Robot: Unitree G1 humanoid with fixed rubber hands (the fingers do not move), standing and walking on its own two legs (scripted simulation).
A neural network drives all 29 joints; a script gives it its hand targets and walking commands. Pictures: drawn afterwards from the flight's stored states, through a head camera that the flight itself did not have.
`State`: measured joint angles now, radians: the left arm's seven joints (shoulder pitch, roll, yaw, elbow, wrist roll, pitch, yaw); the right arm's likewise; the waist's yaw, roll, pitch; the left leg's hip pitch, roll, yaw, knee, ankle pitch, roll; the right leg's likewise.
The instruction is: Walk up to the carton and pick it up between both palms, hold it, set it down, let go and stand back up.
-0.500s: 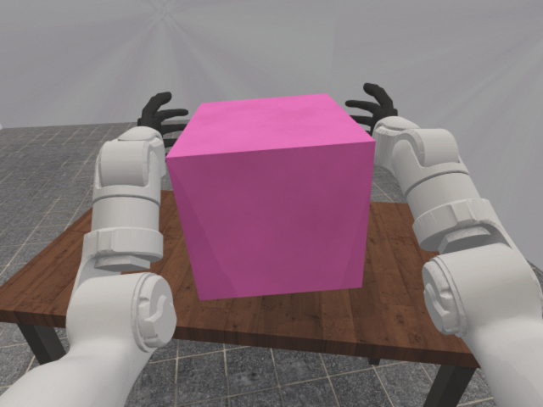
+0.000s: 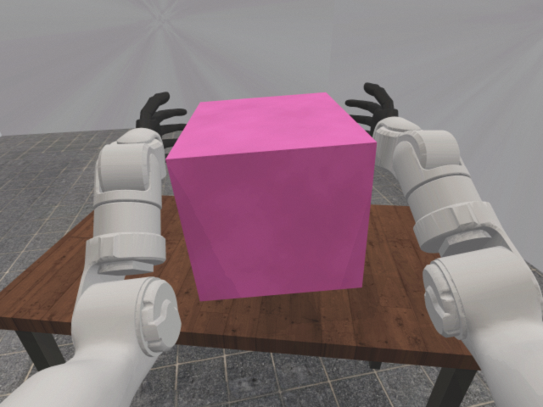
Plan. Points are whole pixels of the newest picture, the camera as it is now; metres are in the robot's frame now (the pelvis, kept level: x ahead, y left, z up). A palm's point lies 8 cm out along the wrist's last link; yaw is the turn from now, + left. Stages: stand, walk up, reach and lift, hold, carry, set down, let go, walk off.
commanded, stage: hold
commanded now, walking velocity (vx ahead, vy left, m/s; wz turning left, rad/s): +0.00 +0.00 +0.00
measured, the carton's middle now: (271, 183) +0.39 -0.01 +0.25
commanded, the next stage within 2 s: none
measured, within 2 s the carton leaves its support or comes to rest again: neither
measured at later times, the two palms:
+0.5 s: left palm (145, 145) +0.35 +0.16 +0.33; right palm (380, 133) +0.35 -0.16 +0.34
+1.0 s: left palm (147, 147) +0.35 +0.16 +0.33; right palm (379, 136) +0.35 -0.16 +0.34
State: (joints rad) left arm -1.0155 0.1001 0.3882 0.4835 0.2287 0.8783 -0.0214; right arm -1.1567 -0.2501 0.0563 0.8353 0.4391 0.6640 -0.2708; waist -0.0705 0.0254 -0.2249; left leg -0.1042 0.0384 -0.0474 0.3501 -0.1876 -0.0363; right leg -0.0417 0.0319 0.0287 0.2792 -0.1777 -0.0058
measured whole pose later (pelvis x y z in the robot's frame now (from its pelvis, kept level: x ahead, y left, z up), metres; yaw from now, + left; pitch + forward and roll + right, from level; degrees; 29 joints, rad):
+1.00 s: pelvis -0.01 +0.00 +0.00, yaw +0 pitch -3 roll -1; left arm -1.03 0.12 0.36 0.51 0.21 0.86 -0.02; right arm -1.17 -0.25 0.06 0.86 0.44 0.66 -0.27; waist -0.07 0.02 -0.22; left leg -0.13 0.04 -0.05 0.35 -0.17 -0.03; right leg -0.06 0.03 0.04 0.27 -0.16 0.00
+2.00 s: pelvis +0.00 +0.00 +0.00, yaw +0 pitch -3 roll -1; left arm -1.04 0.10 0.38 0.54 0.24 0.86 -0.02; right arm -1.18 -0.26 0.04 0.88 0.44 0.67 -0.27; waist -0.07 0.02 -0.23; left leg -0.11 0.04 -0.06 0.35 -0.18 -0.04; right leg -0.04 0.04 0.04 0.27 -0.17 -0.01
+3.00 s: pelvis +0.00 +0.00 +0.00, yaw +2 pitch -9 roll -1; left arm -1.03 0.12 0.35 0.50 0.31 0.64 -0.06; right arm -1.04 -0.14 -0.05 0.88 0.26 0.29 -0.20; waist -0.11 -0.07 -0.02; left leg 0.00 0.02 -0.08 0.34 -0.20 -0.03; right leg 0.09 0.02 0.00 0.26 -0.19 0.00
